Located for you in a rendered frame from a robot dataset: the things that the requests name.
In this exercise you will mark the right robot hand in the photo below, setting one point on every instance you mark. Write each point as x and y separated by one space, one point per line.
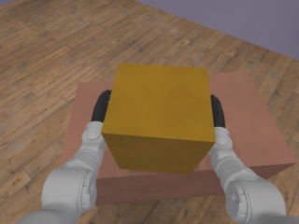
217 112

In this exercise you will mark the robot left upper arm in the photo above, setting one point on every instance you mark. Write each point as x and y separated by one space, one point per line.
68 193

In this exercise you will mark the left robot hand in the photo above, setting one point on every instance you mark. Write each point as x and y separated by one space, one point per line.
100 108

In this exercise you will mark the robot left forearm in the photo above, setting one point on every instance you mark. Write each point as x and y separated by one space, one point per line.
91 153

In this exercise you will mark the robot right upper arm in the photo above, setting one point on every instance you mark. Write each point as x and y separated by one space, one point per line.
256 202

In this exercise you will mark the carton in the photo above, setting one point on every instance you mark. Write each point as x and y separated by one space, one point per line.
159 118

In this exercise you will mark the robot right forearm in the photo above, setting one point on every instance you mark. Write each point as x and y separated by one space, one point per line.
227 166

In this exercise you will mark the pedestal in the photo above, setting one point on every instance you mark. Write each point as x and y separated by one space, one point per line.
256 139

